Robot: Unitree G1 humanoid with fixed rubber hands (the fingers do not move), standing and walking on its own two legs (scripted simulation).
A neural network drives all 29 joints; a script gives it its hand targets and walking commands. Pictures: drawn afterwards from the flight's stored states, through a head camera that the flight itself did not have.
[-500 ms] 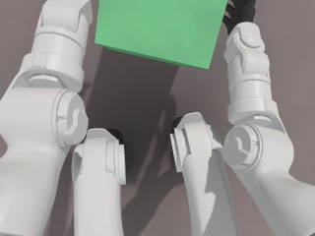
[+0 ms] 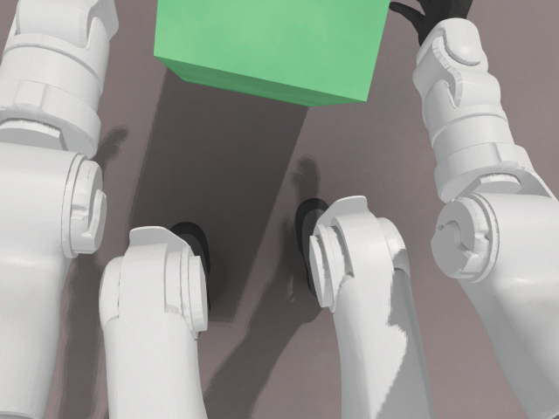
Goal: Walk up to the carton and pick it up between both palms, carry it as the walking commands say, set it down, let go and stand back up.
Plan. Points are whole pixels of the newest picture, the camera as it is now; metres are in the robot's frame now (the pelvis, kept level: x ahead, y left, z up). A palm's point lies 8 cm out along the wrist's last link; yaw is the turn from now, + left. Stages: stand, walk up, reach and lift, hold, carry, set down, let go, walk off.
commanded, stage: set down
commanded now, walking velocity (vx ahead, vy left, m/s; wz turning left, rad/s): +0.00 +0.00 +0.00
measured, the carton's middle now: (268, 5) +0.55 -0.05 -0.26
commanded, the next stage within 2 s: let go in 1.34 s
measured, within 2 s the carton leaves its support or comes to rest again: neither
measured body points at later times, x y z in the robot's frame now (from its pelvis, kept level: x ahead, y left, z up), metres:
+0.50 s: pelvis +0.01 +0.00 +0.07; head +0.35 +0.01 +0.37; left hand +0.61 +0.13 -0.04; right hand +0.52 -0.24 -0.04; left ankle +0.10 +0.12 -0.35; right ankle +0.12 -0.14 -0.35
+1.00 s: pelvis +0.03 +0.00 +0.21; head +0.34 +0.01 +0.53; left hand +0.61 +0.13 +0.11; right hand +0.52 -0.25 +0.11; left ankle +0.10 +0.12 -0.35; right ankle +0.12 -0.14 -0.35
